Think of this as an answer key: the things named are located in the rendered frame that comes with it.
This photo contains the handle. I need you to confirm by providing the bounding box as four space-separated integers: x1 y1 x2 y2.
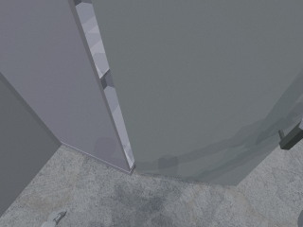
278 121 303 150

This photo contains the left robot hand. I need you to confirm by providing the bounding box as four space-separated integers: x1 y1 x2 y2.
41 208 67 227

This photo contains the fridge door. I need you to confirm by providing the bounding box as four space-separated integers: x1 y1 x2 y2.
91 0 303 186

